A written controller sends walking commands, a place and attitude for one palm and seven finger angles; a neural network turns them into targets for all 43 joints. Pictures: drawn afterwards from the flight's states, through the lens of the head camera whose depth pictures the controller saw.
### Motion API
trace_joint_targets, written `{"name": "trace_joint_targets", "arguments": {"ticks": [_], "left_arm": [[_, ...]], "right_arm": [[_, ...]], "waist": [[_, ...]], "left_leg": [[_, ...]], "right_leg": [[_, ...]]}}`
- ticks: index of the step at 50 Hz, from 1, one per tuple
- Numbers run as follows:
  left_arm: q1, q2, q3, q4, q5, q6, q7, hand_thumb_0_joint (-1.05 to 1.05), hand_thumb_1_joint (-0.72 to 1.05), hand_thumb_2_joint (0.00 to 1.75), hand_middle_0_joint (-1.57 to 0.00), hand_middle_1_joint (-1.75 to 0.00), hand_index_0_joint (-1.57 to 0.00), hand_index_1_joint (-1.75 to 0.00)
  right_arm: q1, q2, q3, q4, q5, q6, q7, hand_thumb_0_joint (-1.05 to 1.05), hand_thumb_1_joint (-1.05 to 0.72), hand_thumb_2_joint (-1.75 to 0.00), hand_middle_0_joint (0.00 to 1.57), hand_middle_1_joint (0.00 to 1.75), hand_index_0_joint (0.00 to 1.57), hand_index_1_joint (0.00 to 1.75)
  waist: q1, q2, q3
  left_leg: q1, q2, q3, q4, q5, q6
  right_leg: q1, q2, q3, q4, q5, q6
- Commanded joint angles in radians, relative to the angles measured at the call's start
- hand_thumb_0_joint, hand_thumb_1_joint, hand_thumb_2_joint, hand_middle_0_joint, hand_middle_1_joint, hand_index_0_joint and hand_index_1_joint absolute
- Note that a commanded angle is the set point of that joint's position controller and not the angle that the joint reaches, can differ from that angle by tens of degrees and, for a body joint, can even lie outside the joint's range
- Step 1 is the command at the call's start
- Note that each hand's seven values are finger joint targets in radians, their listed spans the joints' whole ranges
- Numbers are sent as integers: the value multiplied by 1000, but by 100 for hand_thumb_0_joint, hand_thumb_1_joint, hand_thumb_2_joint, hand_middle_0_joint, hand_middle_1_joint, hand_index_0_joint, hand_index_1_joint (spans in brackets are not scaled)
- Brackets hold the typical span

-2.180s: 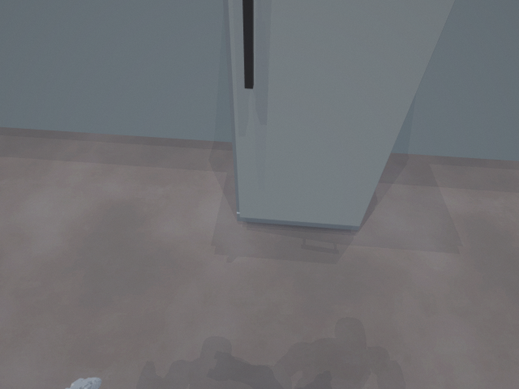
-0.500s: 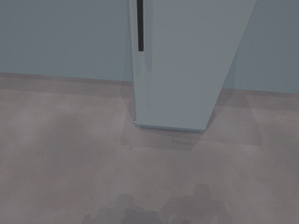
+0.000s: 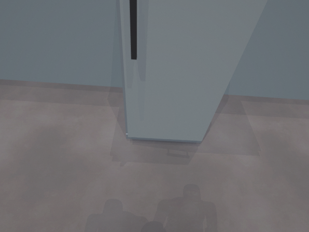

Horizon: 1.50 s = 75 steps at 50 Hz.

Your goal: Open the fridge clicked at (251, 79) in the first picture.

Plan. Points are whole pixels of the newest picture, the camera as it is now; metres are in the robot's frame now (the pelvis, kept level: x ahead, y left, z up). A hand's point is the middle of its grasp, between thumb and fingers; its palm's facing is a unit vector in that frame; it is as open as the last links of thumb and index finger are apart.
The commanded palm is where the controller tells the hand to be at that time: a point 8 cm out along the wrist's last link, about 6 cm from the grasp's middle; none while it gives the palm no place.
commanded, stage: take the last steps up to it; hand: left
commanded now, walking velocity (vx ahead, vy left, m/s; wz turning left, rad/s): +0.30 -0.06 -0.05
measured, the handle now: out of the picture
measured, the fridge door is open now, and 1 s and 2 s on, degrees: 0 0 0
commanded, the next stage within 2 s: come to a stop and stand still in 0.68 s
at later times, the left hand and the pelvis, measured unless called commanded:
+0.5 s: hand (109, 211) +0.22 +0.14 -0.18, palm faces +0.03 -0.98 -0.17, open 7.3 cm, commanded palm none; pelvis +0.18 -0.04 +0.00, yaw +1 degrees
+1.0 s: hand (118, 166) +0.37 +0.13 -0.17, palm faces +0.02 -0.97 -0.24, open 7.3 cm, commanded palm none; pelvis +0.33 -0.05 +0.00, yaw +1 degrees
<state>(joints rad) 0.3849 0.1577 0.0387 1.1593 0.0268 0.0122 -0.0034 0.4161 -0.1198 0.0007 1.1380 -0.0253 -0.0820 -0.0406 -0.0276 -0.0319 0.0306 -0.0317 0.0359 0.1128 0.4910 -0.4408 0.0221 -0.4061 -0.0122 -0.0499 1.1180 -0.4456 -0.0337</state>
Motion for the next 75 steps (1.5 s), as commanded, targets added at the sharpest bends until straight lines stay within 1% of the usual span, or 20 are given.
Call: {"name": "trace_joint_targets", "arguments": {"ticks": [1,6,10,11,12,13,18,28,30,32,35,42,46,48,51,62,63,65,69,75], "left_arm": [[-182,26,16,-157,-3,-32,-21,0,90,90,-20,-30,-20,-30],[-223,19,13,-177,-13,-34,-25,0,90,90,-20,-30,-20,-30],[97,100,43,-85,1,-52,-11,0,90,90,-20,-30,-20,-30],[197,183,62,-62,9,-66,2,0,90,90,-20,-30,-20,-30],[222,267,79,-59,0,-69,13,0,90,90,-20,-30,-20,-30],[157,268,79,-85,-19,-62,16,0,90,90,-20,-30,-20,-30],[-135,125,30,-156,3,-72,34,0,90,90,-20,-30,-20,-30],[-87,121,35,-141,-4,-53,10,0,90,90,-20,-30,-20,-30],[-86,25,22,-179,-13,-51,-1,0,90,90,-20,-30,-20,-30],[-146,68,31,-197,9,-54,-2,0,90,90,-20,-30,-20,-30],[-79,41,33,-153,9,-50,-12,0,90,90,-20,-30,-20,-30],[-98,-5,6,-136,-8,-31,8,0,90,90,-20,-30,-20,-30],[19,120,23,-91,-5,-39,33,0,90,90,-20,-30,-20,-30],[2,186,33,-95,-7,-34,38,0,90,90,-20,-30,-20,-30],[-13,166,42,-94,-2,-27,59,0,90,90,-20,-30,-20,-30],[-209,182,63,-216,9,13,54,0,90,90,-20,-30,-20,-30],[-211,155,52,-220,0,19,49,0,90,90,-20,-30,-20,-30],[-195,58,31,-242,-14,29,39,0,90,90,-20,-30,-20,-30],[-98,79,35,-161,3,26,17,0,90,90,-20,-30,-20,-30],[-122,43,0,-139,-9,3,15,0,90,90,-20,-30,-20,-30]], "right_arm": [[164,-122,-30,34,2,-10,-18,0,-90,-90,20,30,20,30],[141,-141,-38,48,5,-7,-19,0,-90,-90,20,30,20,30],[79,-175,-59,36,14,5,-8,0,-90,-90,20,30,20,30],[107,-127,-55,26,24,7,8,0,-90,-90,20,30,20,30],[156,-50,-48,1,34,7,9,0,-90,-90,20,30,20,30],[68,-64,-53,-32,31,20,13,0,-90,-90,20,30,20,30],[68,-35,-56,-43,-6,65,30,0,-90,-90,20,30,20,30],[21,-66,-57,-94,1,35,43,0,-90,-90,20,30,20,30],[151,-217,-86,-78,-16,25,27,0,-90,-90,20,30,20,30],[92,-198,-73,-90,-12,26,15,0,-90,-90,20,30,20,30],[-24,-129,-57,-118,-4,2,7,0,-90,-90,20,30,20,30],[-43,-136,-47,-75,-2,20,-2,0,-90,-90,20,30,20,30],[-50,-101,-52,-57,19,45,0,0,-90,-90,20,30,20,30],[-6,-59,-62,-53,28,71,6,0,-90,-90,20,30,20,30],[-60,-73,-73,-71,26,99,-6,0,-90,-90,20,30,20,30],[-18,-66,-71,-118,14,104,24,0,-90,-90,20,30,20,30],[5,-83,-67,-108,14,96,23,0,-90,-90,20,30,20,30],[-92,-208,-77,-167,-5,81,17,0,-90,-90,20,30,20,30],[-248,-174,-56,-181,-4,65,0,0,-90,-90,20,30,20,30],[-121,-170,-60,-108,-1,62,-6,0,-90,-90,20,30,20,30]], "waist": [[-11,164,177],[22,191,148],[169,138,-29],[202,-28,-108],[161,-221,-179],[161,-120,-120],[-19,-10,18],[-36,55,56],[-76,405,75],[-53,255,105],[11,134,57],[19,153,11],[63,12,-58],[37,-58,-72],[75,-222,-126],[-7,-158,-98],[-18,-72,-70],[-1,328,57],[65,181,90],[1,166,28]], "left_leg": [[88,253,-165,-259,688,121],[-23,218,-41,-235,892,102],[-89,181,13,186,893,52],[-263,110,27,482,571,29],[-459,-22,-15,857,-108,8],[-519,19,-109,961,-125,30],[-405,129,-100,727,48,-7],[-58,45,33,56,146,-41],[-16,373,-478,-303,-115,101],[-87,400,-529,-343,-75,166],[-94,300,-245,-291,321,130],[-96,234,-42,-149,837,105],[-239,125,-11,6,420,-14],[-278,29,8,113,68,-47],[-365,12,-69,467,-182,-51],[-128,-18,-37,79,121,-45],[-56,-6,-53,-47,175,-42],[-323,294,-464,-366,-122,67],[-346,215,-317,-359,-72,87],[-89,218,-258,-248,365,122]], "right_leg": [[-354,-70,-25,-4,122,12],[-37,-6,-120,-388,247,-21],[381,29,-113,-542,321,-62],[553,-133,76,-610,294,-116],[594,-424,539,-753,264,-235],[460,-451,593,-882,26,-270],[-28,-308,200,-934,-5,-153],[-114,-167,55,-774,-115,-91],[-256,15,-115,-288,-95,5],[-320,-42,8,-5,-50,-5],[-249,-95,25,-7,122,25],[30,-55,-41,-453,199,46],[349,-157,85,-660,793,23],[351,-329,161,-632,1131,-83],[377,-388,228,-659,1292,-196],[52,-257,141,-734,265,-81],[-29,-198,110,-685,96,-36],[-77,-14,-2,-411,-34,59],[-26,-20,89,-198,105,58],[51,-29,29,-500,47,65]]}}
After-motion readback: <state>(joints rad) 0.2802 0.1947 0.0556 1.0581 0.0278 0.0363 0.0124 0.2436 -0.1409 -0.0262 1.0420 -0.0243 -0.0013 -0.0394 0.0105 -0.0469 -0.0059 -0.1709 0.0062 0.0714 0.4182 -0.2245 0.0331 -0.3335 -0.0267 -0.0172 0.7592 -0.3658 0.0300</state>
